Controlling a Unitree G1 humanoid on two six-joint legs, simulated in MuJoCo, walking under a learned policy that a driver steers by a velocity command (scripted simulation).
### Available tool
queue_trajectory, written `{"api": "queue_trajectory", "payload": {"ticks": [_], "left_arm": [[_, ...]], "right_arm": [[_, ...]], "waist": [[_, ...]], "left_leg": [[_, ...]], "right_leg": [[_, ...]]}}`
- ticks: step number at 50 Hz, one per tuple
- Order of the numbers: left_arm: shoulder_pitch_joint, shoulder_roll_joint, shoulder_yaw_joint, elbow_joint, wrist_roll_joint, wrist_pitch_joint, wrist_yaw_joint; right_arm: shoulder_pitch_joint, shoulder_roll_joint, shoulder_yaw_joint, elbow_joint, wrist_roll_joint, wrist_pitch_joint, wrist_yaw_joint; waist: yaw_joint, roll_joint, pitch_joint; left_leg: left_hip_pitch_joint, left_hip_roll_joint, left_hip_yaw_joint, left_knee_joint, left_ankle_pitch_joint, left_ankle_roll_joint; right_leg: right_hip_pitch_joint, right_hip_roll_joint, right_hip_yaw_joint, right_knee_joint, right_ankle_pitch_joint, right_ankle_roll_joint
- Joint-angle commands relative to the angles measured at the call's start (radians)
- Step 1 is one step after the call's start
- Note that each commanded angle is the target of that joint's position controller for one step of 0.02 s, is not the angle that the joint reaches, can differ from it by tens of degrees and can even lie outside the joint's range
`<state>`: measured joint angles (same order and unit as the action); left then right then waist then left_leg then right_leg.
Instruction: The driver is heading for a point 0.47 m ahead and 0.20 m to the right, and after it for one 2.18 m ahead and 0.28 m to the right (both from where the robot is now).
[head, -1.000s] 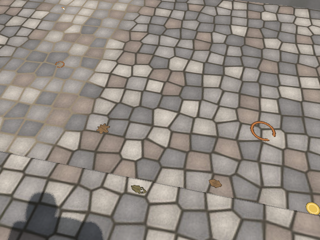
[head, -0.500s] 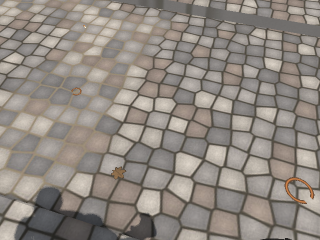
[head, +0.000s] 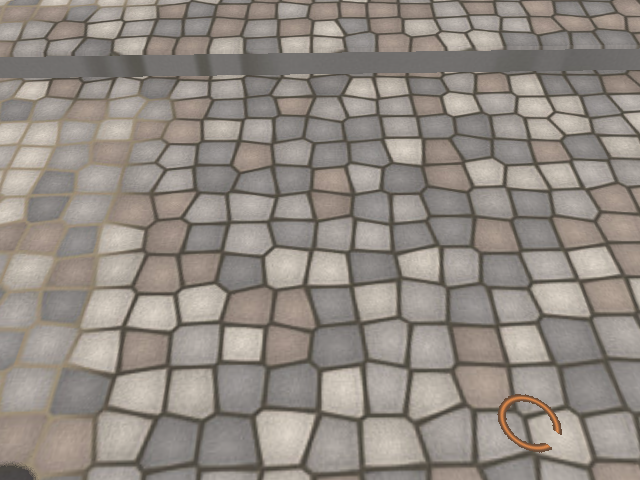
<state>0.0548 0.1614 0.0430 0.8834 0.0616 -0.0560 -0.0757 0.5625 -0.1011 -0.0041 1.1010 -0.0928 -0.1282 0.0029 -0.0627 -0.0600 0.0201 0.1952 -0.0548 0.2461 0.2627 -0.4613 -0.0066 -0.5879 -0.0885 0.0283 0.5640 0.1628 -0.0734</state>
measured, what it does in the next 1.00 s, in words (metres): goes down, turning right: right foot 0.05 m lower, then left foot 0.05 m lower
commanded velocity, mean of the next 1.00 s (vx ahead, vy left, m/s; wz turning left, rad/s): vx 0.27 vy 0.00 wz -0.50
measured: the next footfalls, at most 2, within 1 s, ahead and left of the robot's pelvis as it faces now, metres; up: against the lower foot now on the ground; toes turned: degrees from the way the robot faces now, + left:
right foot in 0.02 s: +0.23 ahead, -0.15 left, -0.05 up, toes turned -13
left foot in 0.46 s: +0.64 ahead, +0.00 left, -0.10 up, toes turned -18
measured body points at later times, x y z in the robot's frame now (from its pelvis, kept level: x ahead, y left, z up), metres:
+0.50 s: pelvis +0.42 -0.05 -0.08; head +0.43 -0.04 +0.37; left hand +0.46 +0.21 -0.23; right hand +0.52 -0.33 -0.17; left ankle +0.60 +0.01 -0.80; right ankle +0.27 -0.14 -0.75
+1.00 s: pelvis +0.52 -0.14 -0.07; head +0.52 -0.17 +0.37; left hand +0.78 -0.01 -0.17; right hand +0.47 -0.44 -0.21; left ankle +0.59 +0.01 -0.75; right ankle +0.51 -0.23 -0.81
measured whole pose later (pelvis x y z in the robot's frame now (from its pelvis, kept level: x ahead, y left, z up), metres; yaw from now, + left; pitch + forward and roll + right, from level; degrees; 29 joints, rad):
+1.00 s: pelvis +0.52 -0.14 -0.07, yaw -32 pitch +3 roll +1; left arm 0.14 0.20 0.05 0.80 0.03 0.00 0.02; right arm 0.13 -0.29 -0.08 0.91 0.01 0.01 -0.03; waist -0.03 0.05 -0.02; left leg -0.50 0.07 -0.01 1.00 -0.44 -0.06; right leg -0.36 0.02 -0.05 0.50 -0.19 -0.06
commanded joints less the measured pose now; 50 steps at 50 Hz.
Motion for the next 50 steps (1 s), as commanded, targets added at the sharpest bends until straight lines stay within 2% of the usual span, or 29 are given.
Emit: {"api": "queue_trajectory", "payload": {"ticks": [1, 2, 4, 7, 8, 9, 10, 11, 12, 14, 17, 19, 21, 23, 24, 25, 26, 27, 28, 29, 31, 35, 40, 41, 42, 43, 45, 46, 50], "left_arm": [[-0.189, 0.0, -0.018, -0.064, 0.008, -0.004, -0.007], [-0.234, -0.006, -0.022, -0.08, -0.001, 0.001, -0.005], [-0.308, 0.121, 0.029, -0.1, -0.005, -0.009, 0.02], [0.203, 0.153, 0.046, 0.085, 0.035, -0.014, 0.042], [0.59, 0.111, 0.038, 0.22, 0.029, -0.014, 0.051], [0.736, 0.062, 0.022, 0.279, 0.022, -0.015, 0.058], [0.775, 0.184, 0.055, 0.291, 0.025, -0.035, 0.084], [0.487, 0.277, 0.088, 0.182, -0.104, -0.037, 0.085], [0.434, 0.188, 0.061, 0.173, -0.102, -0.044, 0.082], [0.243, 0.173, 0.056, 0.084, -0.077, -0.039, 0.079], [0.014, 0.165, 0.049, -0.017, -0.117, -0.05, 0.108], [0.161, 0.137, 0.052, 0.007, -0.085, -0.068, 0.115], [0.155, 0.13, 0.058, 0.014, -0.082, -0.06, 0.117], [0.205, 0.034, 0.03, 0.03, -0.099, -0.026, 0.134], [0.356, -0.023, 0.018, 0.014, -0.08, -0.001, 0.135], [0.515, 0.026, 0.021, 0.01, -0.115, 0.004, 0.127], [0.529, 0.107, 0.031, 0.019, -0.121, 0.013, 0.117], [0.507, 0.133, 0.037, -0.017, -0.127, 0.036, 0.117], [0.422, 0.169, 0.045, -0.044, -0.132, 0.076, 0.127], [0.345, 0.208, 0.057, -0.052, -0.112, 0.121, 0.134], [0.326, 0.18, 0.059, -0.084, -0.074, 0.164, 0.133], [0.232, 0.133, 0.052, -0.113, -0.078, 0.109, 0.103], [0.168, 0.142, 0.066, -0.139, -0.079, 0.091, 0.07], [0.197, 0.181, 0.08, -0.131, -0.067, 0.089, 0.079], [0.237, 0.325, 0.114, -0.141, -0.056, 0.087, 0.098], [0.237, 0.299, 0.087, -0.171, -0.03, 0.081, 0.1], [0.198, 0.197, 0.053, -0.149, -0.031, 0.054, 0.091], [0.144, 0.165, 0.04, -0.147, -0.043, 0.046, 0.09], [0.041, 0.169, 0.033, -0.129, -0.028, 0.03, 0.108]], "right_arm": [[0.181, -0.085, -0.013, 0.057, 0.012, 0.015, -0.015], [0.212, -0.099, -0.015, 0.059, 0.023, 0.021, -0.014], [0.303, -0.161, -0.029, 0.077, 0.055, 0.01, -0.031], [0.231, -0.235, -0.03, 0.011, 0.056, 0.036, -0.029], [0.035, -0.255, -0.027, -0.033, 0.025, 0.065, 0.006], [-0.146, -0.289, -0.04, -0.07, 0.015, 0.076, 0.049], [-0.175, -0.114, 0.007, -0.135, 0.011, 0.045, 0.105], [-0.364, -0.193, -0.031, -0.241, 0.21, -0.036, 0.023], [-0.429, -0.243, -0.035, -0.268, 0.21, -0.07, 0.002], [-0.317, -0.148, -0.028, -0.237, 0.154, -0.072, -0.014], [-0.2, -0.092, -0.022, -0.242, 0.135, -0.089, -0.013], [-0.152, -0.129, -0.049, -0.195, 0.103, -0.118, 0.012], [-0.089, -0.162, -0.056, -0.198, 0.091, -0.088, 0.014], [-0.015, -0.222, -0.067, -0.215, 0.054, -0.071, 0.004], [-0.006, -0.334, -0.081, -0.203, 0.02, -0.065, -0.002], [-0.071, -0.308, -0.072, -0.219, 0.048, -0.048, -0.003], [-0.163, -0.272, -0.064, -0.274, 0.069, -0.029, 0.0], [-0.271, -0.346, -0.085, -0.308, 0.083, -0.003, 0.0], [-0.404, -0.328, -0.081, -0.367, 0.082, 0.029, -0.01], [-0.484, -0.267, -0.059, -0.388, 0.067, 0.051, -0.026], [-0.547, -0.299, -0.06, -0.372, 0.062, 0.062, -0.035], [-0.533, -0.31, -0.085, -0.339, 0.094, 0.067, -0.063], [-0.472, -0.297, -0.098, -0.283, 0.135, 0.091, -0.053], [-0.403, -0.263, -0.092, -0.253, 0.127, 0.096, -0.042], [-0.383, -0.2, -0.07, -0.28, 0.08, 0.097, -0.022], [-0.433, -0.201, -0.066, -0.302, 0.081, 0.094, -0.014], [-0.48, -0.234, -0.077, -0.28, 0.118, 0.108, -0.015], [-0.451, -0.226, -0.077, -0.249, 0.108, 0.119, -0.025], [-0.405, -0.232, -0.075, -0.212, 0.107, 0.138, -0.04]], "waist": [[-0.049, 0.038, 0.193], [-0.074, 0.039, 0.176], [-0.072, 0.061, 0.112], [0.091, 0.166, 0.011], [0.296, 0.011, -0.044], [0.381, -0.096, -0.231], [0.344, 0.03, -0.377], [0.3, -0.182, -0.172], [0.259, -0.08, -0.036], [0.126, 0.137, 0.046], [-0.03, 0.074, 0.23], [0.024, 0.093, 0.129], [-0.011, 0.003, 0.03], [-0.101, 0.067, 0.014], [-0.06, 0.321, -0.124], [0.013, 0.391, -0.176], [0.021, 0.298, -0.209], [0.078, 0.259, -0.257], [0.085, 0.195, -0.245], [0.083, 0.124, -0.142], [0.128, 0.152, -0.064], [0.099, 0.134, -0.137], [0.083, 0.167, -0.167], [0.081, 0.098, -0.157], [0.055, -0.206, -0.178], [0.089, -0.207, -0.264], [0.087, -0.036, -0.221], [0.063, -0.008, -0.201], [0.02, -0.035, -0.154]], "left_leg": [[0.168, 0.281, -0.051, -0.022, 0.677, 0.161], [0.096, 0.256, -0.036, -0.044, 0.705, 0.164], [0.077, 0.177, 0.014, 0.014, 1.093, 0.067], [-0.365, 0.074, 0.083, 0.293, 1.366, -0.143], [-0.835, 0.077, 0.028, 0.628, 0.886, -0.195], [-0.959, 0.052, -0.163, 1.258, -0.025, -0.078], [-1.124, 0.094, -0.335, 1.294, -0.088, 0.001], [-1.164, 0.128, -0.299, 1.273, -0.148, 0.0], [-1.151, 0.15, -0.29, 1.185, -0.097, 0.023], [-0.945, 0.141, -0.245, 0.992, -0.009, -0.008], [-0.512, 0.141, -0.213, 0.404, 0.346, -0.061], [-0.136, 0.014, -0.154, 0.163, 1.076, -0.099], [0.007, 0.068, -0.268, 0.181, 1.181, -0.099], [-0.005, 0.093, -0.255, 0.122, 1.138, -0.101], [0.034, 0.343, -0.459, 0.189, 1.38, 0.03], [0.066, 0.539, -0.695, 0.29, 1.319, 0.204], [0.009, 0.548, -0.685, 0.283, 1.226, 0.239], [-0.07, 0.616, -0.777, 0.223, 0.896, 0.297], [-0.23, 0.668, -0.868, 0.106, 0.486, 0.336], [-0.458, 0.636, -0.796, 0.027, 0.343, 0.314], [-0.706, 0.485, -0.536, -0.008, 0.306, 0.243], [-0.592, 0.367, -0.234, 0.079, 0.598, 0.183], [-0.427, 0.368, -0.159, 0.211, 0.506, 0.101], [-0.517, 0.319, -0.131, 0.319, 0.391, 0.046], [-0.767, 0.183, -0.035, 0.655, -0.033, -0.051], [-0.891, 0.115, -0.19, 0.884, -0.241, -0.072], [-0.877, 0.145, -0.289, 0.901, -0.115, -0.035], [-0.846, 0.165, -0.308, 0.844, -0.064, -0.037], [-0.649, 0.135, -0.292, 0.657, 0.064, -0.061]], "right_leg": [[-0.296, -0.053, 0.002, -0.214, 0.059, -0.011], [-0.175, -0.006, -0.058, -0.207, 0.084, -0.001], [-0.026, 0.113, -0.212, -0.143, -0.23, 0.0], [0.753, 0.136, -0.237, -0.175, -0.145, 0.005], [1.345, 0.059, -0.094, -0.301, 0.201, -0.032], [1.497, -0.047, 0.089, -0.283, 0.242, -0.078], [1.6, -0.188, 0.291, -0.107, 0.259, -0.184], [1.273, -0.172, 0.261, -0.144, 0.435, -0.246], [1.055, -0.112, 0.225, -0.233, 0.303, -0.217], [0.655, -0.053, 0.185, -0.342, 0.208, -0.22], [-0.047, 0.044, 0.088, -0.413, -0.28, -0.168], [-0.173, 0.149, 0.044, -0.243, -0.495, -0.148], [-0.128, 0.151, 0.08, -0.06, -0.587, -0.128], [-0.007, 0.24, 0.032, 0.279, -0.726, -0.03], [-0.018, 0.259, 0.044, 0.633, -0.953, 0.027], [-0.166, 0.185, 0.18, 0.831, -0.896, 0.049], [-0.187, 0.145, 0.203, 0.914, -0.857, 0.066], [-0.227, 0.11, 0.167, 1.023, -0.768, 0.076], [-0.268, 0.04, 0.121, 1.051, -0.726, 0.091], [-0.197, 0.001, 0.118, 1.02, -0.7, 0.102], [-0.022, -0.008, 0.07, 0.892, -0.584, 0.103], [0.114, 0.009, -0.018, 0.415, -0.372, 0.072], [0.276, 0.12, -0.125, -0.015, -0.257, 0.017], [0.403, 0.101, -0.052, -0.106, -0.127, -0.024], [0.597, -0.19, 0.32, -0.145, 0.224, -0.147], [0.608, -0.323, 0.453, -0.169, 0.271, -0.308], [0.518, -0.215, 0.276, -0.178, 0.08, -0.228], [0.481, -0.181, 0.215, -0.185, 0.024, -0.179], [0.352, -0.135, 0.069, -0.213, 0.049, -0.155]]}}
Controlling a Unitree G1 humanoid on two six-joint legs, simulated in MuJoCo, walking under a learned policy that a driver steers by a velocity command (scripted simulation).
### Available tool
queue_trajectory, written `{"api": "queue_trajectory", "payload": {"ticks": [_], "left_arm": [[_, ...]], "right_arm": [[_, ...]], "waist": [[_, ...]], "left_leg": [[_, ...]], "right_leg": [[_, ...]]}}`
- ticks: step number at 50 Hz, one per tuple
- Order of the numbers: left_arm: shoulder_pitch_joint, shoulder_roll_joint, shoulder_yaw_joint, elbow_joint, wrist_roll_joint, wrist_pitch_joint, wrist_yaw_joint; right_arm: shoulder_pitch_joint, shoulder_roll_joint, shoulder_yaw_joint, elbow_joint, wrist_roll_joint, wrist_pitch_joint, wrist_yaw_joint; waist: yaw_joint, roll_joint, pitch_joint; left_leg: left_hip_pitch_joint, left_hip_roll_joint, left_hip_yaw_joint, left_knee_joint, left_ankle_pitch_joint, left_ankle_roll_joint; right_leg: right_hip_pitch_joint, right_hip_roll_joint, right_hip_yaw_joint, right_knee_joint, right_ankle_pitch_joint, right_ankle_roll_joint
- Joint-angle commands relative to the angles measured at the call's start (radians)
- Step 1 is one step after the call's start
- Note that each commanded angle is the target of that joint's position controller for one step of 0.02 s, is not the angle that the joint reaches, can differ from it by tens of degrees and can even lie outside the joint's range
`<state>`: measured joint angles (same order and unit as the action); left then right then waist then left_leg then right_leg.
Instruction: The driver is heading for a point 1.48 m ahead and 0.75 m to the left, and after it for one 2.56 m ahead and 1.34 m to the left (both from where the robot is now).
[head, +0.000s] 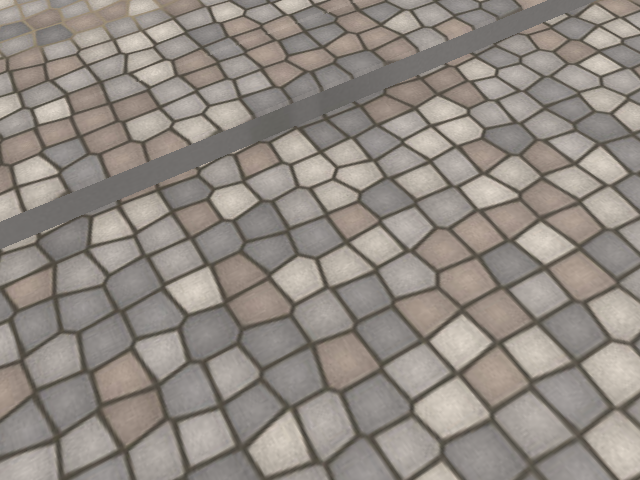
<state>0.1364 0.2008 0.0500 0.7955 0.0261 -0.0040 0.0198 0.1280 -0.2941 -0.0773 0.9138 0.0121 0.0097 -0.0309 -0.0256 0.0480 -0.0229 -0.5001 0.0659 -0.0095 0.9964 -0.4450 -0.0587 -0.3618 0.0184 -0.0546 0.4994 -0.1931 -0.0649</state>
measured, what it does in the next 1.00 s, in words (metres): steps on the spot, turning left: left foot, then right foot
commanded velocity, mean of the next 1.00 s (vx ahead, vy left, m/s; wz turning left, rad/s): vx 0.01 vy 0.00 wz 0.47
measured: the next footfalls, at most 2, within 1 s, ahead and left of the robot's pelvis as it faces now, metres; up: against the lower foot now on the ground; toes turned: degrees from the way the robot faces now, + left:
left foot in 0.32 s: +0.00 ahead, +0.13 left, +0.00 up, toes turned +14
right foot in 0.84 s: +0.12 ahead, -0.06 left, +0.00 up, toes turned +34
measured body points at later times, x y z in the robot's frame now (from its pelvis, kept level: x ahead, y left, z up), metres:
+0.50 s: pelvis -0.01 +0.04 +0.01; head +0.02 +0.08 +0.46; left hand +0.07 +0.37 -0.11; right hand +0.15 -0.21 -0.10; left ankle -0.04 +0.12 -0.74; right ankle +0.03 -0.11 -0.65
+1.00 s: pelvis +0.02 +0.01 +0.01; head +0.07 +0.01 +0.45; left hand -0.02 +0.32 -0.09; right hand +0.30 -0.17 -0.11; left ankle -0.08 +0.11 -0.65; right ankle +0.08 -0.09 -0.74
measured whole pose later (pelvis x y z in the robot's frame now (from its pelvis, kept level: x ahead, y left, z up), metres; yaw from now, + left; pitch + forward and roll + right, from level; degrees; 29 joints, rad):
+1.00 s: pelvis +0.02 +0.01 +0.01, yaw +34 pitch +3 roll +0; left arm 0.13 0.26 0.08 0.82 0.01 -0.01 0.03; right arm 0.19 -0.35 -0.11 0.72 0.02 0.05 -0.03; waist 0.00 0.06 0.02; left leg -0.54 -0.07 -0.11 1.13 -0.43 -0.07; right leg -0.26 0.00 -0.01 0.43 -0.22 -0.02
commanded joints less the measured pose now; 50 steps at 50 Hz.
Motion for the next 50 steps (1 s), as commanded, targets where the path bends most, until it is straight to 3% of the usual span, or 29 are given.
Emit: {"api": "queue_trajectory", "payload": {"ticks": [1, 3, 6, 11, 14, 15, 16, 17, 18, 19, 20, 21, 22, 23, 27, 32, 35, 38, 40, 41, 42, 43, 44, 45, 47, 50], "left_arm": [[-0.037, 0.15, 0.031, -0.037, 0.004, -0.022, 0.02], [-0.009, 0.184, 0.042, -0.025, -0.005, -0.011, 0.033], [0.002, 0.194, 0.051, -0.02, -0.013, 0.007, 0.048], [-0.048, 0.194, 0.061, -0.025, -0.015, 0.02, 0.055], [-0.087, 0.205, 0.067, -0.024, -0.034, 0.031, 0.054], [-0.091, 0.204, 0.069, -0.018, -0.047, 0.037, 0.052], [-0.055, 0.187, 0.069, 0.001, -0.054, 0.042, 0.047], [-0.05, 0.135, 0.06, -0.013, -0.025, 0.044, 0.039], [-0.165, 0.128, 0.054, -0.074, -0.013, 0.032, 0.04], [-0.203, 0.149, 0.061, -0.08, -0.014, 0.026, 0.038], [-0.175, 0.172, 0.07, -0.062, -0.028, 0.024, 0.036], [-0.131, 0.182, 0.076, -0.032, -0.026, 0.024, 0.042], [-0.115, 0.2, 0.081, -0.019, -0.019, 0.025, 0.049], [-0.108, 0.19, 0.08, -0.016, -0.016, 0.023, 0.049], [-0.114, 0.16, 0.069, -0.017, -0.027, 0.011, 0.049], [-0.143, 0.162, 0.064, -0.023, -0.031, 0.0, 0.037], [-0.138, 0.171, 0.063, -0.024, -0.035, -0.013, 0.024], [-0.102, 0.183, 0.064, -0.02, -0.04, -0.03, 0.008], [-0.036, 0.19, 0.068, -0.005, -0.041, -0.041, -0.003], [0.006, 0.205, 0.074, 0.008, -0.039, -0.044, -0.007], [0.045, 0.262, 0.088, 0.012, -0.025, -0.041, -0.002], [0.017, 0.334, 0.097, 0.003, -0.006, -0.026, 0.007], [0.023, 0.292, 0.087, -0.009, 0.011, -0.026, 0.002], [-0.026, 0.239, 0.071, -0.033, 0.005, -0.027, 0.004], [-0.094, 0.186, 0.054, -0.052, -0.018, -0.02, 0.011], [-0.049, 0.205, 0.051, -0.038, -0.014, -0.007, 0.028]], "right_arm": [[0.011, -0.043, 0.0, -0.034, 0.003, -0.002, -0.007], [-0.003, -0.059, -0.001, -0.051, 0.008, 0.0, -0.006], [-0.007, -0.069, -0.006, -0.069, 0.015, 0.01, -0.006], [0.024, -0.046, -0.007, -0.078, 0.013, 0.017, 0.005], [0.085, -0.043, -0.011, -0.07, 0.01, 0.022, 0.025], [0.123, -0.048, -0.015, -0.061, 0.005, 0.024, 0.032], [0.135, -0.077, -0.026, -0.062, -0.006, 0.027, 0.034], [0.145, -0.18, -0.051, -0.081, -0.016, 0.025, 0.021], [0.158, -0.246, -0.057, -0.105, -0.04, 0.011, 0.027], [0.158, -0.223, -0.053, -0.115, -0.06, -0.015, 0.031], [0.1, -0.204, -0.05, -0.129, -0.047, -0.033, 0.029], [0.042, -0.181, -0.049, -0.146, -0.02, -0.035, 0.021], [0.013, -0.148, -0.039, -0.158, 0.002, -0.032, 0.014], [0.022, -0.133, -0.033, -0.161, 0.007, -0.027, 0.008], [0.09, -0.142, -0.039, -0.159, 0.003, -0.02, -0.004], [0.074, -0.174, -0.05, -0.18, 0.004, -0.006, -0.01], [0.052, -0.183, -0.053, -0.197, 0.001, 0.002, -0.008], [0.022, -0.18, -0.052, -0.218, 0.003, 0.011, -0.007], [-0.014, -0.174, -0.047, -0.239, 0.013, 0.02, -0.012], [-0.018, -0.162, -0.042, -0.248, 0.017, 0.024, -0.017], [0.015, -0.114, -0.028, -0.255, 0.009, 0.024, -0.018], [0.097, -0.059, -0.018, -0.267, 0.008, 0.016, -0.012], [0.1, -0.156, -0.041, -0.27, -0.002, 0.004, -0.007], [0.097, -0.217, -0.063, -0.253, 0.008, 0.006, -0.004], [0.102, -0.186, -0.065, -0.231, 0.005, 0.031, -0.006], [0.062, -0.122, -0.046, -0.27, 0.015, 0.039, 0.005]], "waist": [[-0.003, -0.141, -0.11], [0.021, -0.141, -0.116], [0.041, -0.146, -0.088], [0.024, -0.158, -0.087], [-0.019, -0.171, -0.102], [-0.038, -0.166, -0.1], [-0.036, -0.104, -0.072], [-0.002, 0.135, -0.059], [-0.038, 0.244, -0.03], [-0.051, 0.126, -0.06], [-0.009, 0.083, -0.049], [0.019, 0.038, -0.049], [0.028, 0.044, -0.052], [0.032, 0.049, -0.064], [0.012, 0.066, -0.078], [-0.004, 0.115, -0.043], [-0.006, 0.128, -0.041], [0.007, 0.141, -0.066], [0.05, 0.136, -0.08], [0.069, 0.115, -0.088], [0.056, -0.005, -0.127], [-0.023, -0.292, -0.119], [0.002, -0.294, -0.127], [-0.005, -0.209, -0.09], [-0.012, -0.176, -0.035], [0.021, -0.198, -0.004]], "left_leg": [[0.05, 0.007, -0.025, -0.115, 0.048, -0.013], [0.033, 0.003, -0.011, -0.129, 0.017, -0.018], [-0.019, 0.009, 0.0, -0.104, -0.027, -0.012], [0.045, -0.002, 0.047, -0.172, -0.028, 0.02], [0.165, -0.032, 0.097, -0.352, 0.095, 0.064], [0.229, -0.052, 0.116, -0.468, 0.187, 0.093], [0.291, -0.037, 0.049, -0.588, 0.299, 0.138], [0.42, 0.179, -0.27, -0.65, 0.559, 0.229], [0.433, 0.346, -0.523, -0.681, 0.786, 0.406], [0.432, 0.331, -0.507, -0.694, 0.738, 0.433], [0.437, 0.263, -0.409, -0.677, 0.707, 0.369], [0.432, 0.21, -0.342, -0.66, 0.664, 0.304], [0.426, 0.19, -0.314, -0.657, 0.661, 0.272], [0.411, 0.172, -0.298, -0.654, 0.69, 0.263], [0.456, 0.14, -0.295, -0.652, 0.653, 0.257], [0.38, 0.11, -0.351, -0.665, 0.428, 0.257], [0.329, 0.102, -0.397, -0.649, 0.426, 0.268], [0.338, 0.096, -0.458, -0.604, 0.545, 0.265], [0.33, 0.063, -0.479, -0.56, 0.569, 0.231], [0.286, 0.029, -0.465, -0.527, 0.497, 0.193], [0.166, -0.041, -0.393, -0.386, 0.279, 0.139], [-0.054, -0.225, -0.213, -0.191, -0.169, 0.08], [-0.122, -0.166, -0.185, 0.034, -0.24, 0.041], [-0.124, -0.123, -0.174, 0.14, -0.158, 0.027], [-0.139, -0.101, -0.141, 0.208, -0.027, -0.007], [-0.142, -0.088, -0.07, 0.163, 0.062, -0.033]], "right_leg": [[0.15, -0.257, 0.156, -0.147, 0.416, -0.172], [0.205, -0.305, 0.19, -0.147, 0.404, -0.197], [0.247, -0.354, 0.224, -0.169, 0.32, -0.215], [0.237, -0.353, 0.149, -0.162, 0.345, -0.192], [0.215, -0.332, 0.076, -0.105, 0.335, -0.141], [0.187, -0.31, 0.038, -0.065, 0.268, -0.1], [0.116, -0.261, -0.018, 0.031, 0.127, -0.027], [-0.126, -0.145, -0.127, 0.302, -0.127, 0.073], [-0.341, 0.011, -0.038, 0.491, -0.474, 0.116], [-0.372, 0.002, 0.087, 0.637, -0.471, 0.106], [-0.389, -0.02, 0.125, 0.671, -0.367, 0.094], [-0.388, -0.034, 0.133, 0.657, -0.282, 0.094], [-0.381, -0.042, 0.138, 0.638, -0.228, 0.098], [-0.347, -0.032, 0.135, 0.645, -0.182, 0.104], [-0.338, -0.012, 0.14, 0.52, -0.104, 0.116], [-0.238, 0.003, 0.15, 0.303, -0.082, 0.138], [-0.154, 0.021, 0.149, 0.226, -0.113, 0.139], [-0.072, 0.036, 0.149, 0.131, -0.14, 0.125], [0.043, 0.034, 0.138, -0.047, -0.042, 0.103], [0.149, 0.003, 0.14, -0.152, 0.073, 0.085], [0.305, -0.156, 0.265, -0.171, 0.165, 0.03], [0.407, -0.35, 0.5, -0.16, 0.452, -0.116], [0.351, -0.465, 0.605, -0.18, 0.451, -0.236], [0.301, -0.412, 0.499, -0.181, 0.383, -0.221], [0.246, -0.288, 0.323, -0.18, 0.259, -0.14], [0.234, -0.25, 0.205, -0.205, 0.288, -0.146]]}}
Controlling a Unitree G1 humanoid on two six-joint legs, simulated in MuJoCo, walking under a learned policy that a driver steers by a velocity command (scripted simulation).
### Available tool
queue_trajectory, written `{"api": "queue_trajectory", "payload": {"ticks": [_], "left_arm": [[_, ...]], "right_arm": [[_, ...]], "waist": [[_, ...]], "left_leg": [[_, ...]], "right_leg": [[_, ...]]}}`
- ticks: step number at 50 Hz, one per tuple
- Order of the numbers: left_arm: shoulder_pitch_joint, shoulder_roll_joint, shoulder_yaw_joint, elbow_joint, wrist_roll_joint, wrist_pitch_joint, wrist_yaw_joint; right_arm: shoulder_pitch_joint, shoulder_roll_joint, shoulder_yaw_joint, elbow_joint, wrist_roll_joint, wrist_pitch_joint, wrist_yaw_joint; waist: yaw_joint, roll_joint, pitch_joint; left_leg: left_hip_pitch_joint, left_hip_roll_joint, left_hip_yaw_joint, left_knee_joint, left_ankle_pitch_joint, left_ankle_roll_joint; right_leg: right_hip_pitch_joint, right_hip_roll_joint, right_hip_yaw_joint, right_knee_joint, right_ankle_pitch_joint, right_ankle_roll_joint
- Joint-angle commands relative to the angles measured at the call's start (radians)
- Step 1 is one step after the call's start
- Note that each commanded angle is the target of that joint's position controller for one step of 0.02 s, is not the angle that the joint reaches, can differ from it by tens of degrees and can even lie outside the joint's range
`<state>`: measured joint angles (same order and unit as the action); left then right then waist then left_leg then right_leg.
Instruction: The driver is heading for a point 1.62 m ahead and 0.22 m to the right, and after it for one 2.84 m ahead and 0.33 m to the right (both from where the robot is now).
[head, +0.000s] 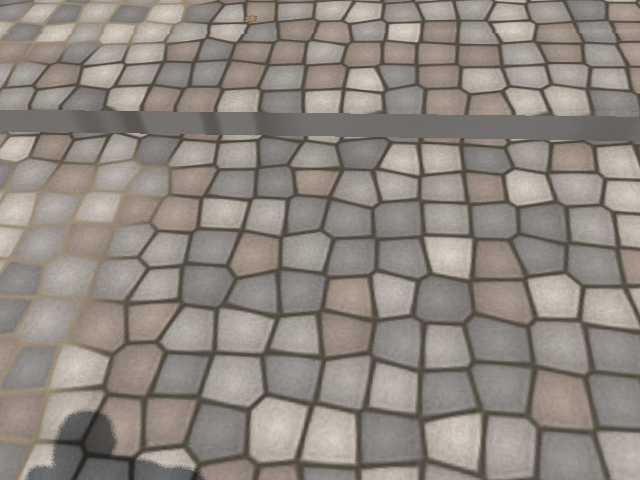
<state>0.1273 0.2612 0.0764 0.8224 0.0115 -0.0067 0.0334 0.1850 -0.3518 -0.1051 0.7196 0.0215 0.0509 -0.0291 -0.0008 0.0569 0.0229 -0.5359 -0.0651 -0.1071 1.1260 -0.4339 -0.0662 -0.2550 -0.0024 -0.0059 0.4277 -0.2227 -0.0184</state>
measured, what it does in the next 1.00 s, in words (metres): walks ahead: left foot, then right foot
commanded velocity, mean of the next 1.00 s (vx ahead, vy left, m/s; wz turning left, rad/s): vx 0.08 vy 0.00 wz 0.15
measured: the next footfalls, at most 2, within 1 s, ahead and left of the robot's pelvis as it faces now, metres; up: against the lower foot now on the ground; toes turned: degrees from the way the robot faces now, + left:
left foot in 0.26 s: +0.04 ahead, +0.15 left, +0.00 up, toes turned +5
right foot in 0.58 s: +0.05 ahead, -0.10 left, +0.00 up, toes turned +6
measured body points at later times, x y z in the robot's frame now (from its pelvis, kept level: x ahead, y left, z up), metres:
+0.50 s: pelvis +0.01 +0.05 +0.00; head +0.04 +0.06 +0.45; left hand +0.07 +0.34 -0.13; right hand +0.21 -0.18 -0.10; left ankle +0.00 +0.15 -0.74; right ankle +0.01 -0.11 -0.71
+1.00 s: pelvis +0.08 +0.06 -0.01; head +0.09 +0.07 +0.44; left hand +0.14 +0.34 -0.14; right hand +0.14 -0.22 -0.13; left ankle +0.02 +0.14 -0.74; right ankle +0.03 -0.09 -0.67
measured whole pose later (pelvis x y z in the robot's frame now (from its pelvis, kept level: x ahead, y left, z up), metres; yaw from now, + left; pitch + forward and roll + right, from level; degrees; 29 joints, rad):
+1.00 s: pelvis +0.08 +0.06 -0.01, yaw +6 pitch +1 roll +0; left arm 0.23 0.28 0.05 0.92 -0.04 -0.07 0.01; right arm 0.35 -0.26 -0.08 0.90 0.01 -0.09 0.02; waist -0.02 -0.03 0.01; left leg -0.15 -0.03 0.03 0.46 -0.33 0.05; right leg -0.38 -0.02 0.03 1.04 -0.43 -0.05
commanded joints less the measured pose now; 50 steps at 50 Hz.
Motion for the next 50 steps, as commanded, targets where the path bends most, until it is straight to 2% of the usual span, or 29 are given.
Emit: {"api": "queue_trajectory", "payload": {"ticks": [1, 5, 9, 11, 12, 13, 14, 15, 16, 18, 21, 23, 25, 27, 28, 29, 30, 31, 33, 36, 39, 41, 42, 44, 45, 46, 47, 48, 50], "left_arm": [[-0.013, 0.153, 0.026, -0.059, 0.003, 0.0, 0.02], [0.01, 0.194, 0.034, -0.049, -0.005, 0.004, 0.014], [0.004, 0.218, 0.036, -0.042, -0.022, 0.006, -0.008], [-0.012, 0.21, 0.028, -0.033, -0.038, 0.008, -0.014], [0.016, 0.183, 0.017, -0.016, -0.042, 0.007, -0.017], [0.056, 0.137, 0.0, -0.006, -0.019, -0.001, -0.026], [0.084, 0.069, -0.026, -0.024, 0.034, -0.013, -0.042], [0.015, 0.113, -0.012, -0.039, 0.004, -0.008, -0.029], [-0.001, 0.169, 0.003, -0.034, -0.018, 0.003, -0.02], [0.026, 0.169, 0.013, 0.0, -0.019, 0.023, -0.007], [0.066, 0.138, 0.009, 0.021, -0.015, 0.03, -0.004], [0.045, 0.113, -0.003, 0.021, -0.017, 0.026, -0.005], [0.031, 0.112, -0.007, 0.018, -0.018, 0.025, -0.006], [0.061, 0.108, -0.01, 0.034, -0.016, 0.021, -0.011], [0.072, 0.114, -0.012, 0.04, -0.004, 0.018, -0.014], [0.075, 0.154, -0.007, 0.04, 0.006, 0.015, -0.014], [0.069, 0.215, 0.006, 0.046, -0.003, 0.016, -0.013], [0.042, 0.189, 0.004, 0.054, -0.014, 0.014, -0.019], [0.016, 0.139, -0.011, 0.056, -0.002, 0.002, -0.023], [0.075, 0.163, -0.003, 0.082, -0.019, -0.008, -0.017], [0.144, 0.199, 0.006, 0.09, -0.031, -0.025, -0.007], [0.13, 0.211, 0.011, 0.084, -0.034, -0.038, -0.002], [0.098, 0.204, 0.01, 0.074, -0.038, -0.041, -0.005], [0.006, 0.168, 0.001, 0.043, -0.043, -0.041, -0.012], [-0.039, 0.108, -0.017, 0.013, -0.038, -0.05, -0.013], [-0.063, 0.095, -0.021, -0.028, -0.039, -0.07, -0.01], [-0.066, 0.135, -0.009, -0.032, -0.045, -0.085, -0.011], [-0.022, 0.14, -0.006, -0.016, -0.058, -0.094, -0.021], [-0.024, 0.124, -0.006, -0.006, -0.05, -0.1, -0.036]], "right_arm": [[-0.024, -0.053, -0.013, -0.094, 0.007, -0.005, 0.004], [-0.046, -0.018, 0.009, -0.125, -0.009, -0.012, 0.01], [-0.035, -0.029, 0.012, -0.124, -0.009, -0.011, 0.02], [0.015, -0.02, 0.011, -0.102, -0.01, -0.012, 0.027], [0.038, -0.029, 0.007, -0.09, -0.014, -0.012, 0.027], [0.054, -0.075, -0.002, -0.094, -0.017, -0.011, 0.019], [0.05, -0.149, -0.01, -0.118, -0.029, -0.006, 0.004], [0.047, -0.089, 0.01, -0.115, -0.054, -0.025, 0.017], [0.01, -0.065, 0.018, -0.112, -0.056, -0.044, 0.028], [-0.049, -0.054, 0.021, -0.096, -0.042, -0.066, 0.031], [-0.082, -0.035, 0.027, -0.07, -0.037, -0.072, 0.024], [-0.088, -0.023, 0.03, -0.054, -0.034, -0.069, 0.022], [-0.081, -0.022, 0.032, -0.033, -0.033, -0.065, 0.02], [-0.1, -0.013, 0.038, -0.016, -0.024, -0.06, 0.019], [-0.083, -0.005, 0.041, -0.001, -0.018, -0.06, 0.021], [-0.054, 0.004, 0.043, 0.009, -0.029, -0.064, 0.023], [-0.013, -0.006, 0.037, 0.017, -0.042, -0.067, 0.029], [-0.026, 0.008, 0.042, 0.021, -0.045, -0.065, 0.027], [-0.078, -0.007, 0.036, 0.029, -0.033, -0.056, 0.016], [-0.051, -0.005, 0.028, 0.045, -0.021, -0.04, 0.008], [-0.073, 0.035, 0.029, 0.032, 0.003, -0.08, 0.016], [-0.084, 0.036, 0.027, 0.03, 0.01, -0.109, 0.026], [-0.051, 0.036, 0.025, 0.044, 0.01, -0.118, 0.031], [0.114, 0.009, 0.006, 0.126, 0.006, -0.125, 0.036], [0.222, -0.06, -0.017, 0.159, 0.0, -0.13, 0.034], [0.303, -0.154, -0.039, 0.165, -0.003, -0.139, 0.047], [0.289, -0.098, -0.017, 0.159, -0.016, -0.152, 0.05], [0.248, -0.049, 0.0, 0.148, -0.016, -0.163, 0.049], [0.214, -0.027, 0.011, 0.141, -0.012, -0.163, 0.05]], "waist": [[0.016, -0.211, -0.057], [0.035, -0.215, -0.099], [0.033, -0.232, -0.087], [-0.005, -0.218, -0.083], [-0.016, -0.193, -0.084], [-0.003, -0.093, -0.128], [0.041, 0.181, -0.169], [-0.017, 0.178, -0.182], [-0.013, 0.115, -0.125], [0.008, 0.103, -0.08], [0.034, 0.083, -0.085], [0.021, 0.085, -0.09], [0.009, 0.088, -0.098], [0.036, 0.074, -0.094], [0.045, 0.048, -0.09], [0.024, -0.006, -0.095], [-0.028, -0.107, -0.08], [-0.024, -0.161, -0.061], [-0.001, -0.136, -0.03], [0.014, -0.163, -0.002], [0.035, -0.242, 0.107], [0.027, -0.255, 0.142], [0.003, -0.245, 0.129], [-0.075, -0.187, 0.074], [-0.106, -0.021, 0.041], [-0.127, 0.209, 0.013], [-0.108, 0.161, 0.025], [-0.068, 0.09, 0.042], [-0.046, 0.018, 0.046]], "left_leg": [[-0.124, 0.054, 0.038, -0.01, 0.058, -0.032], [-0.01, 0.083, 0.061, -0.214, 0.033, -0.026], [0.153, 0.068, 0.12, -0.424, 0.052, 0.01], [0.281, 0.048, 0.147, -0.645, 0.196, 0.051], [0.382, 0.04, 0.142, -0.77, 0.295, 0.078], [0.537, 0.137, 0.019, -0.775, 0.514, 0.107], [0.645, 0.37, -0.225, -0.72, 0.914, 0.207], [0.5, 0.444, -0.286, -0.759, 0.822, 0.36], [0.45, 0.391, -0.241, -0.787, 0.714, 0.363], [0.417, 0.313, -0.156, -0.795, 0.62, 0.29], [0.368, 0.273, -0.082, -0.787, 0.707, 0.274], [0.377, 0.255, -0.062, -0.773, 0.69, 0.271], [0.39, 0.264, -0.083, -0.764, 0.659, 0.279], [0.366, 0.246, -0.081, -0.745, 0.573, 0.255], [0.34, 0.221, -0.072, -0.742, 0.478, 0.215], [0.314, 0.177, -0.051, -0.718, 0.363, 0.165], [0.296, 0.112, 0.001, -0.708, 0.259, 0.13], [0.34, 0.078, 0.043, -0.705, 0.232, 0.101], [0.378, 0.082, 0.051, -0.672, 0.282, 0.093], [0.277, 0.031, 0.1, -0.597, -0.063, 0.116], [0.098, 0.021, 0.158, -0.436, -0.069, 0.124], [0.09, 0.062, 0.129, -0.43, -0.032, 0.147], [0.154, 0.065, 0.136, -0.504, -0.028, 0.161], [0.454, 0.05, 0.13, -0.664, 0.113, 0.173], [0.557, 0.169, -0.094, -0.769, 0.019, 0.22], [0.691, 0.368, -0.477, -0.919, 0.002, 0.338], [0.715, 0.443, -0.587, -0.939, 0.083, 0.395], [0.734, 0.421, -0.49, -0.911, 0.153, 0.371], [0.734, 0.367, -0.309, -0.92, 0.3, 0.305]], "right_leg": [[0.167, -0.242, 0.148, -0.134, 0.341, -0.202], [0.191, -0.269, 0.114, -0.12, 0.386, -0.219], [0.136, -0.276, 0.098, -0.098, 0.365, -0.211], [0.105, -0.26, 0.083, -0.039, 0.329, -0.174], [0.063, -0.233, 0.063, 0.003, 0.281, -0.126], [-0.028, -0.182, 0.01, 0.1, 0.157, -0.043], [-0.194, -0.084, -0.08, 0.312, -0.267, 0.055], [-0.199, -0.065, 0.004, 0.417, -0.426, 0.076], [-0.205, -0.075, 0.025, 0.497, -0.41, 0.084], [-0.22, -0.083, 0.045, 0.522, -0.325, 0.086], [-0.131, -0.074, 0.039, 0.476, -0.221, 0.096], [-0.087, -0.068, 0.024, 0.364, -0.198, 0.094], [-0.046, -0.06, 0.015, 0.262, -0.179, 0.089], [0.042, -0.046, -0.004, 0.081, -0.042, 0.072], [0.109, -0.05, 0.007, -0.021, 0.111, 0.057], [0.163, -0.097, 0.064, -0.026, 0.263, 0.037], [0.149, -0.126, 0.07, 0.019, 0.288, 0.002], [0.061, -0.119, 0.079, 0.006, 0.124, -0.028], [-0.001, -0.099, 0.077, -0.029, 0.047, -0.012], [-0.002, -0.093, 0.101, -0.049, -0.338, -0.053], [0.017, -0.264, 0.36, -0.194, -0.603, -0.167], [-0.004, -0.325, 0.436, -0.226, -0.53, -0.206], [-0.02, -0.305, 0.388, -0.208, -0.469, -0.189], [-0.157, -0.193, 0.212, -0.084, -0.295, -0.114], [-0.259, -0.081, 0.063, 0.161, -0.179, -0.044], [-0.434, 0.027, -0.029, 0.465, -0.2, 0.004], [-0.559, 0.008, 0.064, 0.662, -0.34, -0.006], [-0.61, -0.036, 0.103, 0.741, -0.284, -0.034], [-0.641, -0.096, 0.082, 0.712, -0.135, -0.062]]}}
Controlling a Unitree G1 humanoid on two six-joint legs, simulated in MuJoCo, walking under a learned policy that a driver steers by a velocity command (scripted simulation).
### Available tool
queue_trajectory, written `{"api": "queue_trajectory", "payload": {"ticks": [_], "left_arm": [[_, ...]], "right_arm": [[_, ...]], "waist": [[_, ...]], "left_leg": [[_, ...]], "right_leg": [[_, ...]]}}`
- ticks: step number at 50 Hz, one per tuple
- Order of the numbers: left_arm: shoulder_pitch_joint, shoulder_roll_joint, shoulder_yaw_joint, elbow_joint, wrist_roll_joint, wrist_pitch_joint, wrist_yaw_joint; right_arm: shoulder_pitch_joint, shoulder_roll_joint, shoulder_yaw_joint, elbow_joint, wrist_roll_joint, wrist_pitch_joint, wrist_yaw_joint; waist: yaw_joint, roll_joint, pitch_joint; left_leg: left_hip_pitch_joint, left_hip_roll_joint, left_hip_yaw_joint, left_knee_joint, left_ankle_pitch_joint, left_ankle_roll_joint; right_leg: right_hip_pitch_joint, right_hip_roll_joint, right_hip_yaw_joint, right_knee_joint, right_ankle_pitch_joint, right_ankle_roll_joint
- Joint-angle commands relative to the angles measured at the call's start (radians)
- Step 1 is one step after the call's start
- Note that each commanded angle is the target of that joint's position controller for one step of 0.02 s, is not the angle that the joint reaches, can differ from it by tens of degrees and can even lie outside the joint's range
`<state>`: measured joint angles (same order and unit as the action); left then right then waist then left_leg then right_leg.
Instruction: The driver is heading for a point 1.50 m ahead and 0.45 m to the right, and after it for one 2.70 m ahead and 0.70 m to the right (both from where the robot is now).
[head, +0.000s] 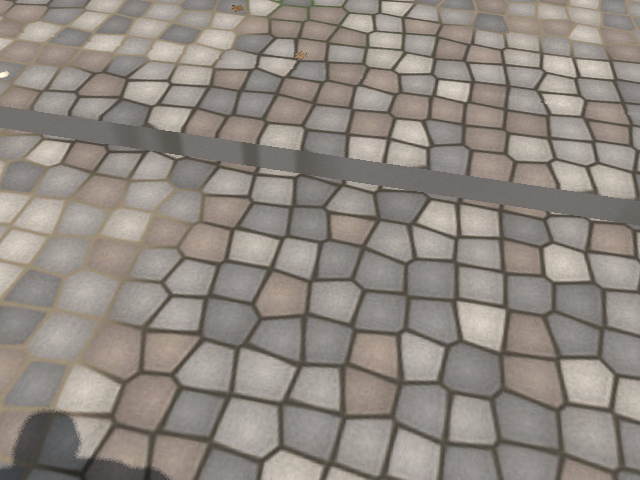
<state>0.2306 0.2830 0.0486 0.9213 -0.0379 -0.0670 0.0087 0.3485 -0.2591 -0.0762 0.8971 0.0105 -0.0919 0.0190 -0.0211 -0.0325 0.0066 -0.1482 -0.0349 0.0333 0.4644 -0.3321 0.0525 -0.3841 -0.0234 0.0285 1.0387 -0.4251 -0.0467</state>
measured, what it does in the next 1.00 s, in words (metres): walks ahead: right foot, then left foot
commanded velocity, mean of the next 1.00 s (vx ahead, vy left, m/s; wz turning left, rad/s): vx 0.25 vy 0.00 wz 0.00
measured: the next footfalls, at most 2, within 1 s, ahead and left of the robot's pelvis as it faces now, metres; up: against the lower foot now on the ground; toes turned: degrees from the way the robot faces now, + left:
right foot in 0.32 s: +0.34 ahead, -0.15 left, +0.00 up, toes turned -2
left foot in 0.78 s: +0.48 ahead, +0.09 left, +0.00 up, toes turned +3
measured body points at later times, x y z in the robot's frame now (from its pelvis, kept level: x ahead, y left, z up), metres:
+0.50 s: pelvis +0.24 -0.07 +0.00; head +0.27 -0.09 +0.45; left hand +0.36 +0.19 -0.12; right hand +0.31 -0.35 -0.13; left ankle +0.18 +0.08 -0.65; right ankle +0.30 -0.15 -0.74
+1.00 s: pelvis +0.36 -0.05 +0.00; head +0.37 -0.05 +0.45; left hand +0.44 +0.21 -0.14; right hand +0.48 -0.32 -0.12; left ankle +0.40 +0.08 -0.74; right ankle +0.30 -0.15 -0.74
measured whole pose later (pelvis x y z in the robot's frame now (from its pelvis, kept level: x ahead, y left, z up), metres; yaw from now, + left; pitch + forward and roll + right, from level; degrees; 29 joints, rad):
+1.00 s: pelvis +0.36 -0.05 +0.00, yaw -1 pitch +0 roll +0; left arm 0.17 0.26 0.01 0.99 0.01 0.00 0.01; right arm 0.12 -0.24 -0.05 0.92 0.00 -0.02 -0.02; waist 0.02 -0.01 0.02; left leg -0.30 0.02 -0.01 0.50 -0.20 -0.02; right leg -0.13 0.03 -0.04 0.47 -0.34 -0.04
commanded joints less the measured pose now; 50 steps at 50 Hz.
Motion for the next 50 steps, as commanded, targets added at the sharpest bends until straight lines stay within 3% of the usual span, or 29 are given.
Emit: {"api": "queue_trajectory", "payload": {"ticks": [1, 3, 6, 8, 11, 13, 14, 15, 16, 17, 18, 19, 20, 21, 22, 24, 27, 31, 35, 38, 39, 40, 41, 42, 43, 46, 50], "left_arm": [[-0.148, 0.098, 0.025, -0.107, 0.008, -0.038, -0.02], [-0.171, 0.053, 0.014, -0.117, 0.014, -0.032, -0.04], [-0.286, 0.009, -0.006, -0.165, 0.024, -0.026, -0.051], [-0.342, 0.013, -0.011, -0.187, 0.018, -0.025, -0.054], [-0.376, 0.049, -0.006, -0.212, 0.009, -0.023, -0.058], [-0.348, 0.083, 0.006, -0.213, 0.01, -0.029, -0.062], [-0.299, 0.105, 0.017, -0.202, 0.013, -0.029, -0.06], [-0.19, 0.13, 0.034, -0.171, 0.014, -0.027, -0.055], [-0.02, 0.161, 0.056, -0.118, 0.011, -0.022, -0.046], [0.152, 0.234, 0.074, -0.084, 0.022, -0.015, -0.033], [0.164, 0.273, 0.072, -0.071, 0.04, -0.017, -0.046], [0.094, 0.181, 0.048, -0.085, 0.031, -0.023, -0.05], [-0.003, 0.141, 0.034, -0.101, 0.031, -0.028, -0.048], [-0.073, 0.117, 0.026, -0.112, 0.035, -0.033, -0.051], [-0.108, 0.096, 0.022, -0.112, 0.044, -0.038, -0.055], [-0.124, 0.07, 0.014, -0.093, 0.06, -0.047, -0.057], [-0.12, 0.082, 0.011, -0.056, 0.062, -0.051, -0.042], [-0.108, 0.113, 0.012, -0.031, 0.057, -0.024, -0.016], [-0.06, 0.125, 0.01, 0.004, 0.054, 0.003, -0.01], [-0.069, 0.106, 0.001, 0.012, 0.038, 0.021, -0.008], [-0.036, 0.083, -0.008, 0.02, 0.037, 0.022, -0.008], [0.014, 0.062, -0.015, 0.021, 0.055, 0.016, -0.009], [0.113, 0.056, -0.013, 0.039, 0.059, 0.012, -0.012], [0.068, 0.056, -0.018, 0.042, 0.053, 0.017, -0.008], [0.01, 0.076, -0.016, 0.033, 0.047, 0.027, -0.005], [-0.015, 0.088, -0.014, 0.034, 0.047, 0.056, 0.005], [-0.018, 0.09, -0.013, 0.049, 0.041, 0.064, 0.008]], "right_arm": [[0.053, -0.095, -0.007, -0.032, -0.003, -0.013, 0.0], [0.084, -0.089, -0.001, -0.018, -0.002, 0.001, -0.008], [0.089, -0.128, -0.005, -0.013, 0.0, 0.011, -0.028], [0.1, -0.151, -0.008, -0.008, -0.003, 0.009, -0.033], [0.118, -0.155, -0.011, 0.015, 0.011, 0.004, -0.032], [0.099, -0.162, -0.016, 0.017, 0.013, 0.008, -0.032], [0.086, -0.174, -0.02, 0.015, 0.011, 0.012, -0.033], [0.073, -0.177, -0.021, 0.014, 0.007, 0.019, -0.034], [0.072, -0.162, -0.014, 0.01, 0.0, 0.027, -0.037], [0.094, -0.119, 0.004, -0.016, -0.022, 0.03, -0.039], [0.235, 0.028, 0.039, -0.011, 0.0, 0.01, -0.03], [0.151, -0.089, 0.014, -0.008, 0.025, -0.008, -0.028], [0.064, -0.135, 0.0, -0.033, 0.04, -0.015, -0.028], [0.032, -0.131, 0.001, -0.033, 0.027, -0.014, -0.038], [0.02, -0.127, -0.007, -0.031, 0.006, -0.005, -0.046], [0.054, -0.094, -0.008, -0.024, 0.001, 0.021, -0.05], [0.024, -0.07, -0.005, -0.041, -0.012, 0.048, -0.058], [-0.1, -0.055, 0.009, -0.072, -0.012, 0.057, -0.056], [-0.191, -0.085, 0.005, -0.089, -0.005, 0.065, -0.052], [-0.193, -0.09, 0.003, -0.087, -0.015, 0.062, -0.052], [-0.18, -0.11, 0.0, -0.079, -0.026, 0.058, -0.053], [-0.162, -0.163, -0.011, -0.075, -0.029, 0.058, -0.06], [-0.179, -0.194, -0.017, -0.064, -0.019, 0.065, -0.062], [-0.198, -0.126, -0.007, -0.06, -0.012, 0.073, -0.054], [-0.221, -0.091, 0.001, -0.062, -0.012, 0.076, -0.047], [-0.229, -0.105, 0.0, -0.04, -0.017, 0.068, -0.041], [-0.23, -0.102, 0.002, -0.006, -0.012, 0.064, -0.043]], "waist": [[-0.023, 0.108, 0.057], [-0.028, 0.126, 0.043], [-0.045, 0.106, 0.074], [-0.057, 0.125, 0.091], [-0.045, 0.148, 0.121], [-0.009, 0.147, 0.099], [0.023, 0.159, 0.056], [0.083, 0.163, -0.016], [0.159, 0.153, -0.114], [0.201, 0.002, -0.249], [0.099, -0.275, -0.399], [0.123, -0.171, -0.288], [0.096, -0.113, -0.145], [0.056, -0.008, -0.09], [0.027, 0.014, -0.063], [-0.017, -0.025, -0.08], [-0.038, -0.031, -0.073], [-0.003, -0.027, -0.079], [0.035, -0.025, -0.059], [0.007, -0.019, -0.048], [0.004, 0.01, -0.054], [0.035, 0.074, -0.09], [0.101, 0.16, -0.129], [0.07, 0.155, -0.13], [0.048, 0.123, -0.097], [0.045, 0.099, -0.068], [0.042, 0.074, -0.077]], "left_leg": [[0.327, 0.306, -0.366, -0.266, 0.316, 0.157], [0.294, 0.264, -0.262, -0.28, 0.437, 0.141], [0.187, 0.233, -0.17, -0.319, 0.433, 0.136], [0.109, 0.222, -0.133, -0.347, 0.374, 0.129], [0.122, 0.267, -0.13, -0.359, 0.364, 0.12], [0.185, 0.292, -0.115, -0.304, 0.499, 0.098], [0.208, 0.29, -0.098, -0.234, 0.666, 0.085], [0.201, 0.267, -0.068, -0.1, 0.826, 0.066], [0.117, 0.224, -0.039, 0.099, 0.856, 0.039], [-0.118, 0.159, -0.009, 0.44, 0.512, 0.007], [-0.41, -0.035, -0.097, 0.763, -0.229, -0.045], [-0.494, 0.004, -0.194, 0.871, -0.246, -0.034], [-0.528, 0.048, -0.157, 0.88, -0.17, -0.027], [-0.468, 0.101, -0.129, 0.841, -0.094, -0.031], [-0.41, 0.129, -0.12, 0.792, -0.061, -0.038], [-0.297, 0.152, -0.12, 0.72, -0.027, -0.045], [-0.276, 0.15, -0.105, 0.582, 0.046, -0.073], [-0.244, 0.148, -0.086, 0.304, 0.215, -0.088], [-0.22, 0.128, -0.085, 0.163, 0.221, -0.09], [-0.135, 0.107, -0.068, -0.003, 0.237, -0.064], [-0.055, 0.123, -0.09, -0.083, 0.389, -0.047], [0.055, 0.187, -0.148, -0.048, 0.623, -0.022], [0.133, 0.222, -0.18, 0.012, 0.671, 0.04], [0.083, 0.19, -0.161, 0.008, 0.548, 0.039], [0.045, 0.155, -0.138, 0.004, 0.479, 0.016], [0.017, 0.126, -0.112, 0.011, 0.5, -0.006], [0.019, 0.118, -0.103, 0.03, 0.554, -0.003]], "right_leg": [[-0.48, -0.095, 0.034, 0.052, 0.121, -0.033], [-0.424, -0.085, -0.014, -0.045, 0.186, -0.01], [-0.342, -0.054, -0.058, -0.266, 0.31, 0.034], [-0.241, -0.021, -0.084, -0.393, 0.394, 0.042], [-0.188, -0.014, -0.062, -0.472, 0.436, 0.016], [-0.144, -0.005, -0.056, -0.502, 0.412, -0.018], [-0.068, 0.017, -0.072, -0.502, 0.389, -0.036], [0.074, 0.047, -0.095, -0.501, 0.372, -0.06], [0.3, 0.054, -0.096, -0.49, 0.362, -0.086], [0.594, -0.152, 0.156, -0.476, 0.298, -0.148], [0.796, -0.372, 0.686, -0.683, 0.067, -0.304], [0.694, -0.344, 0.705, -0.773, 0.096, -0.26], [0.539, -0.323, 0.52, -0.761, 0.292, -0.229], [0.394, -0.289, 0.376, -0.753, 0.534, -0.211], [0.284, -0.25, 0.269, -0.756, 0.701, -0.2], [0.186, -0.205, 0.156, -0.786, 0.847, -0.193], [0.126, -0.185, 0.065, -0.811, 0.955, -0.212], [0.149, -0.146, 0.002, -0.815, 0.872, -0.171], [0.202, -0.166, 0.041, -0.805, 0.688, -0.168], [0.216, -0.155, 0.064, -0.727, 0.568, -0.138], [0.198, -0.118, 0.058, -0.687, 0.515, -0.094], [0.151, -0.064, 0.032, -0.632, 0.442, -0.052], [0.087, -0.008, 0.002, -0.645, 0.307, -0.015], [0.131, 0.006, -0.023, -0.659, 0.254, 0.002], [0.136, 0.009, -0.029, -0.659, 0.256, 0.005], [0.15, -0.003, -0.023, -0.637, 0.323, -0.001], [0.191, -0.015, -0.019, -0.612, 0.413, -0.001]]}}
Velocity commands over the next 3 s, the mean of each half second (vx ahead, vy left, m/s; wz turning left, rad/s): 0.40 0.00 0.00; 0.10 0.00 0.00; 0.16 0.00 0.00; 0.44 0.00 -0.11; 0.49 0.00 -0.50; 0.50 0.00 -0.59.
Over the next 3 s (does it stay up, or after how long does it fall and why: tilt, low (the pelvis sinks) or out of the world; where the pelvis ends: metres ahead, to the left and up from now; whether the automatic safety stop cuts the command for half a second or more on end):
stays up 1.14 -0.20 -0.01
